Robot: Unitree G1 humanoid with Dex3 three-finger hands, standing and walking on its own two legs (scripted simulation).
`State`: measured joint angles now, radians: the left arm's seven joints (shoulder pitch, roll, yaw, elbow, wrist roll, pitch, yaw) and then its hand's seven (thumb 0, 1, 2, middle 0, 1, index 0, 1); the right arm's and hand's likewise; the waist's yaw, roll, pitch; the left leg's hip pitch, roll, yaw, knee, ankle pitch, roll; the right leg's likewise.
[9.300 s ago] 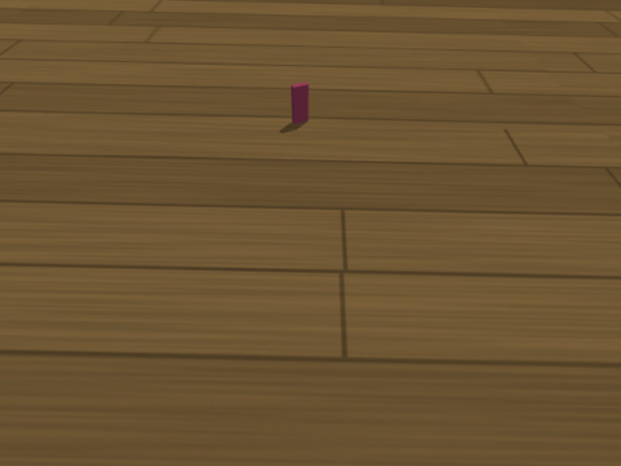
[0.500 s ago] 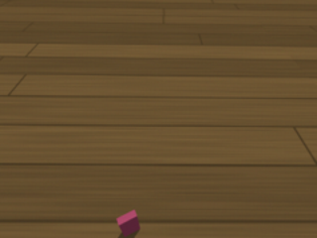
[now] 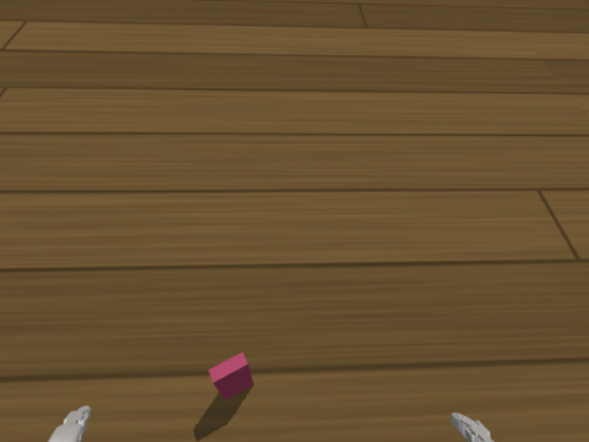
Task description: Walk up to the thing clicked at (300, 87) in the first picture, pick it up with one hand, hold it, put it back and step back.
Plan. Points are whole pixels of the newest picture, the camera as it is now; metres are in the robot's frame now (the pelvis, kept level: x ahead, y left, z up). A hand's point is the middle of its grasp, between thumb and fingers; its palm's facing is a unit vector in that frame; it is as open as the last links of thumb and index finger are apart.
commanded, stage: go down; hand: left
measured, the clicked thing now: (233, 378) +0.37 +0.16 -0.62
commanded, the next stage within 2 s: none
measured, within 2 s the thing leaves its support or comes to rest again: neither
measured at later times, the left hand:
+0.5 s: hand out of the picture +0.14 +0.27 -0.16, palm faces +0.08 -0.94 -0.32, open 17.4 cm
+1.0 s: hand (112, 414) +0.23 +0.31 -0.25, palm faces +0.10 -0.97 -0.21, open 17.5 cm
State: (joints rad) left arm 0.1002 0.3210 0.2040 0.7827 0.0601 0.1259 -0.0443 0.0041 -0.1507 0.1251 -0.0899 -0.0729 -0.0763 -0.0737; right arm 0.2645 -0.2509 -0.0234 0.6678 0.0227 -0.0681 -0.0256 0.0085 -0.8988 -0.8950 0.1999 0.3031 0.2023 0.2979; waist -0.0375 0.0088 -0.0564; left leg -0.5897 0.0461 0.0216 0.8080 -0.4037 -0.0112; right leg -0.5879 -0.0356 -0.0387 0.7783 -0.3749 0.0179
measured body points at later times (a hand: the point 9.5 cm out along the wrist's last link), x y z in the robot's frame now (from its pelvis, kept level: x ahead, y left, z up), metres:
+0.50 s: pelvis +0.00 +0.01 -0.05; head +0.08 +0.03 +0.39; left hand +0.14 +0.32 -0.14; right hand +0.17 -0.24 -0.13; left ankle -0.01 +0.12 -0.71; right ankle +0.00 -0.13 -0.71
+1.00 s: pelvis -0.05 +0.00 -0.16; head +0.11 +0.03 +0.26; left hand +0.22 +0.36 -0.23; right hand +0.13 -0.26 -0.26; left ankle -0.01 +0.12 -0.71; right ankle +0.00 -0.13 -0.71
